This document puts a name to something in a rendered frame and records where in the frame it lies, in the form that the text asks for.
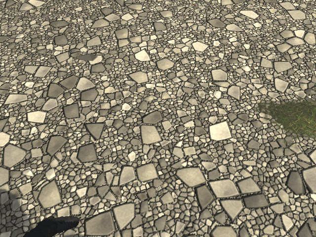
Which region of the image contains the robot left hand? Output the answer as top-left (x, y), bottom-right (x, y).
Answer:
top-left (23, 215), bottom-right (79, 237)

